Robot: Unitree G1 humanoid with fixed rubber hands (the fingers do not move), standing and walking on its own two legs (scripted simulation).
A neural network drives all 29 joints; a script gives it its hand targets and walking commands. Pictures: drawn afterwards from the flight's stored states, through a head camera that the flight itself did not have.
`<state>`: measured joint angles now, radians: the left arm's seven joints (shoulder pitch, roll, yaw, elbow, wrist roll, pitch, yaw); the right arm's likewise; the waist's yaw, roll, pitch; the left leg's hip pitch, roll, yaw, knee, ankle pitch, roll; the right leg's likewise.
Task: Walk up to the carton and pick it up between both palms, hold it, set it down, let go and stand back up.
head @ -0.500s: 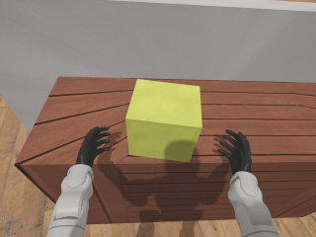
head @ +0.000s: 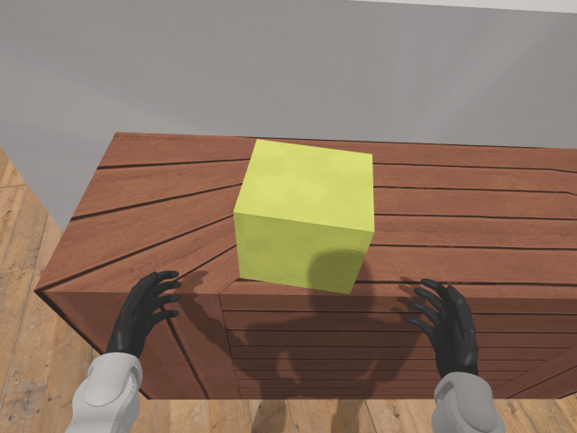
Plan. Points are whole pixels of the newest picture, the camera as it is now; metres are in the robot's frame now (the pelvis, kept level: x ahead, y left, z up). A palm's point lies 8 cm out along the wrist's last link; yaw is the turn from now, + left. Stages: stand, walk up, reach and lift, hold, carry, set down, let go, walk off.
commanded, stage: set down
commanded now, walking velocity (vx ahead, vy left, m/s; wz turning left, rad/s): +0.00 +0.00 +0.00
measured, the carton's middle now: (304, 217) +0.44 +0.03 +0.03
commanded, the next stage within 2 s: let go in 1.58 s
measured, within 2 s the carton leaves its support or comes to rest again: neither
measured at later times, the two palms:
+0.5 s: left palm (141, 359) +0.20 +0.23 +0.00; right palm (454, 380) +0.20 -0.17 +0.02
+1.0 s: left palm (151, 381) +0.18 +0.22 -0.04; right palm (456, 410) +0.18 -0.18 -0.03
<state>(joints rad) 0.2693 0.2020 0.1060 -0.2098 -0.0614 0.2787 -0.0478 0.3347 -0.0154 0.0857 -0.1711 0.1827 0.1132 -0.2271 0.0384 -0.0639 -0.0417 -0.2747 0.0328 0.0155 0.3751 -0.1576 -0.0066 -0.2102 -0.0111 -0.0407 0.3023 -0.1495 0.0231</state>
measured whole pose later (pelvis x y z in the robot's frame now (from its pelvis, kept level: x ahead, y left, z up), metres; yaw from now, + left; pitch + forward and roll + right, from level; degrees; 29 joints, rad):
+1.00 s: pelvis +0.02 +0.00 +0.00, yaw +0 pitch +4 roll -1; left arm 0.37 0.21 0.04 0.05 -0.06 0.18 -0.02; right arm 0.41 -0.07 0.08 0.19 0.08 -0.11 -0.09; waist 0.01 -0.06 -0.01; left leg -0.26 0.03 0.02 0.35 -0.17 -0.01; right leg -0.21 -0.01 -0.04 0.30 -0.17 0.02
